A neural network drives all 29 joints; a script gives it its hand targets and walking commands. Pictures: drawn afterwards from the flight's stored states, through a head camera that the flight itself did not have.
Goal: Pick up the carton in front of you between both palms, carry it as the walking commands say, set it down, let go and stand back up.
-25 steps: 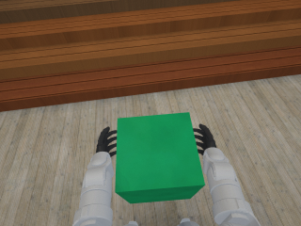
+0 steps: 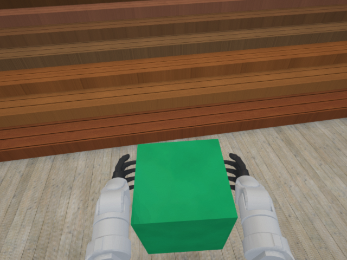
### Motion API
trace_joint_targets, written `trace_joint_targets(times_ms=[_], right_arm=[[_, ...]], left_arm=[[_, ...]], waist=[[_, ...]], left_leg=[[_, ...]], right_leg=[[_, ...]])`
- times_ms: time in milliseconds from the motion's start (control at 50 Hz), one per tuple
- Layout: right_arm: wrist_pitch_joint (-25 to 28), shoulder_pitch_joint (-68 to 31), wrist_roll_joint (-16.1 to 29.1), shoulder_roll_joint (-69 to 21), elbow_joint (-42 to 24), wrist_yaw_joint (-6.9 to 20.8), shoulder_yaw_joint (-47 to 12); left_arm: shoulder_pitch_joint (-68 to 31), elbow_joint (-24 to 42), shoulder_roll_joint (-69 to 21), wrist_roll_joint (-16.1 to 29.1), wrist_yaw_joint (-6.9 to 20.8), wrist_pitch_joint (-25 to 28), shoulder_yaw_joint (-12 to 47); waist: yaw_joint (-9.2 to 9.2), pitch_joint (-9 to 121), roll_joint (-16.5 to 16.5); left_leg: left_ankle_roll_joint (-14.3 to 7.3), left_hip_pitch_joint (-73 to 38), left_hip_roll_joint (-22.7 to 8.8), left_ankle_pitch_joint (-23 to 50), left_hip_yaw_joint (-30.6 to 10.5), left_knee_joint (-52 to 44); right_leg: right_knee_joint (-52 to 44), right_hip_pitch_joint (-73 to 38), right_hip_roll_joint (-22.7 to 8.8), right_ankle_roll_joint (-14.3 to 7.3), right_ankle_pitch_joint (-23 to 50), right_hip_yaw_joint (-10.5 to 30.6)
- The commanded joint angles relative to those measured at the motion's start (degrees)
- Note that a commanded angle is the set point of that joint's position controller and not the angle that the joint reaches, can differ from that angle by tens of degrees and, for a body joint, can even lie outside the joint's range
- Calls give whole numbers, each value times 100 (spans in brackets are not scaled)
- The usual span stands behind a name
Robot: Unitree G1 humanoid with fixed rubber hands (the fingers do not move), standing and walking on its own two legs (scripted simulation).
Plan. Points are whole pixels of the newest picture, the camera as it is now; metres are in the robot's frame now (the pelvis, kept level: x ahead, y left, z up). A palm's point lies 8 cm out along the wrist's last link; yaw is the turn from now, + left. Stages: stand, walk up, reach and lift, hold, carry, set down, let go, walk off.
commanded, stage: reach and lift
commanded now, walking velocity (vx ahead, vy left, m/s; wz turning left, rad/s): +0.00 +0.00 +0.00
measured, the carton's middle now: (181, 199) +0.30 +0.00 -0.05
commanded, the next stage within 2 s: hold in 0.78 s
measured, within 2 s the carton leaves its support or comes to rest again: neither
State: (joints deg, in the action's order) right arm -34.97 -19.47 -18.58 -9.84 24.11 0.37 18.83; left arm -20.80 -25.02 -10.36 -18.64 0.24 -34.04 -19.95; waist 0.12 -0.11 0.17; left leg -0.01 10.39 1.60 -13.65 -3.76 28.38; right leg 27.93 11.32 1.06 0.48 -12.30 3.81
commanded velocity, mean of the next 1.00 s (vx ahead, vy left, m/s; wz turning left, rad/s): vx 0.00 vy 0.00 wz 0.00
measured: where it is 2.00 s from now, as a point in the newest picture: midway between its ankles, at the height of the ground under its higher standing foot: outside the picture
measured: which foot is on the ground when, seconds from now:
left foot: down 0.00-1.00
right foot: down 0.00-1.00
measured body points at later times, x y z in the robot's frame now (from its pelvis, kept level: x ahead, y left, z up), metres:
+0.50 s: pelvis +0.02 +0.00 +0.01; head -0.01 -0.01 +0.46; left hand +0.33 +0.15 +0.03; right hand +0.32 -0.15 +0.03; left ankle +0.02 +0.12 -0.74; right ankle +0.04 -0.13 -0.74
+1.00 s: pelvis +0.02 +0.00 +0.01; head -0.04 +0.00 +0.46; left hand +0.31 +0.15 +0.06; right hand +0.31 -0.15 +0.05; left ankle +0.02 +0.12 -0.74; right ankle +0.04 -0.13 -0.74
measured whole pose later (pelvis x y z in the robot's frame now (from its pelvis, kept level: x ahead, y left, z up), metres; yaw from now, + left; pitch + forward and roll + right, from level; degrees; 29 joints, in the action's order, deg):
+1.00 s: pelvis +0.02 +0.00 +0.01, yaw +0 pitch -8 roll +0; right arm -43.6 -14.1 -15.7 -8.5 12.7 -0.3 11.3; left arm -15.1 -13.3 -8.7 -15.7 0.0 -42.7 -12.5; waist -0.1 -0.8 0.2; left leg 0.1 0.8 1.3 -10.9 -4.0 19.6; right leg 19.3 1.8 0.9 0.4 -9.7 3.8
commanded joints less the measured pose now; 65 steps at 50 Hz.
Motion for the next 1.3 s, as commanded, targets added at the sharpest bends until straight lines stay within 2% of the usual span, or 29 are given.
trace_joint_targets(times_ms=[0, 140, 480, 760, 860, 980, 1120, 1140, 1160, 1180, 1200, 1220, 1240, 1280], right_arm=[[224, -3508, 1350, -5382, -13, 1489, -3063], [170, -3397, 1334, -5382, -71, 1460, -3113], [-77, -2472, 1557, -5323, -774, 1336, -3404], [-265, -2400, 1658, -5218, -1110, 1338, -3523], [-465, -2247, 1888, -5199, -1654, 1313, -3918], [-698, -2187, 1694, -4896, -1410, 1306, -3531], [-621, -2799, 1748, -5112, -1346, 1388, -3590], [-649, -2958, 1794, -5127, -1281, 1376, -3717], [-660, -2974, 1884, -5156, -1305, 1370, -3732], [-668, -3074, 1981, -5175, -1436, 1365, -3843], [-693, -3136, 2056, -5178, -1562, 1352, -3967], [-737, -3131, 2145, -5190, -1712, 1333, -4075], [-809, -3102, 2287, -5191, -1883, 1316, -4255], [-1019, -3088, 2580, -5130, -2154, 1294, -4564]], left_arm=[[-3036, -309, -5647, 1268, 1439, 95, 3033], [-2976, -223, -5553, 1275, 1442, 60, 3075], [-2090, 478, -5292, 1430, 1423, -165, 3338], [-1995, 819, -5291, 1559, 1392, -365, 3499], [-1776, 1363, -5305, 1788, 1322, -579, 3872], [-1769, 1149, -5034, 1597, 1307, -827, 3524], [-2350, 1059, -5256, 1651, 1395, -754, 3549], [-2540, 961, -5239, 1779, 1393, -799, 3667], [-2486, 1047, -5237, 1810, 1372, -805, 3721], [-2516, 1188, -5233, 1851, 1348, -826, 3806], [-2476, 1340, -5248, 1878, 1311, -858, 3902], [-2390, 1469, -5221, 1909, 1262, -909, 3965], [-2226, 1602, -5192, 1946, 1193, -984, 4056], [-2117, 2016, -5063, 2101, 1061, -1217, 4332]], waist=[[5, 1299, 57], [4, 1433, -12], [-11, 1487, -40], [4, 1340, -1], [-24, 1556, 23], [-9, 738, 19], [-15, 982, 21], [33, 1167, -220], [13, 1129, -315], [16, 930, -431], [-19, 914, -639], [-64, 1205, -921], [-79, 1437, -959], [-16, 1744, -672]], left_leg=[[-51, -8, 259, 18, -45, -639], [-35, -168, 292, 224, -27, -694], [17, -646, 386, 1373, -44, -879], [36, -792, 366, 1412, -76, -977], [70, -1091, 352, 1888, -114, -1062], [33, -788, 314, 845, -51, -1227], [1, -698, 286, 514, -42, -1132], [-61, 50, -636, -791, -30, -701], [-64, 334, -468, -2075, -91, -709], [-28, 791, -334, -2732, 28, -537], [45, 967, -188, -2287, 288, -90], [107, 815, -58, -1312, 641, 637], [127, 665, -72, -847, 753, 878], [17, 80, -82, -886, 867, -61]], right_leg=[[-438, -524, 361, -150, -5, -58], [-539, -705, 363, -116, 204, -47], [-791, -1226, 379, -25, 1425, 48], [-875, -1259, 407, -30, 1344, 27], [-950, -1478, 417, -6, 1727, 37], [-1102, -1170, 389, -67, 705, 6], [-996, -1171, 362, -89, 450, -13], [-739, -622, -607, 17, -834, -11], [-1010, -300, -620, -80, -2313, 245], [-1189, -34, -698, -166, -3294, 413], [-1326, -3, -870, -259, -3311, 599], [-1506, -53, -1156, -418, -2957, 919], [-1580, 93, -1340, -593, -2486, 1126], [-1249, 461, -1209, -630, -2271, 708]])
